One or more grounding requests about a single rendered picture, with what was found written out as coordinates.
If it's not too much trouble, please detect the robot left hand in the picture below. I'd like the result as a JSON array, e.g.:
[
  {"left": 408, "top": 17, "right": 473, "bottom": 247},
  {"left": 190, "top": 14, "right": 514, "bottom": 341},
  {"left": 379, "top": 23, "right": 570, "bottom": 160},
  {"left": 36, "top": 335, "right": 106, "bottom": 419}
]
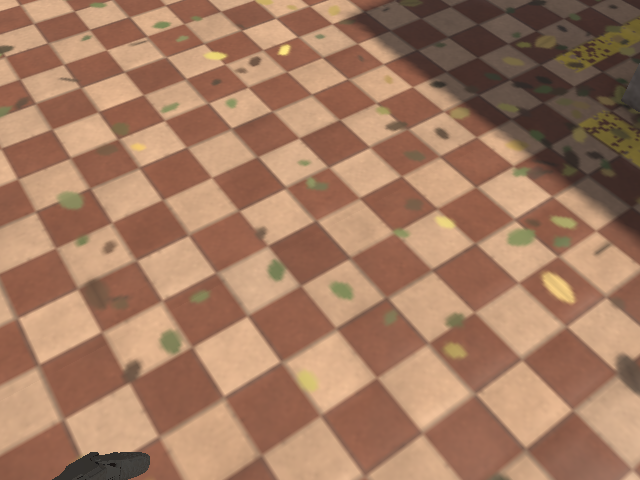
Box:
[{"left": 52, "top": 452, "right": 150, "bottom": 480}]

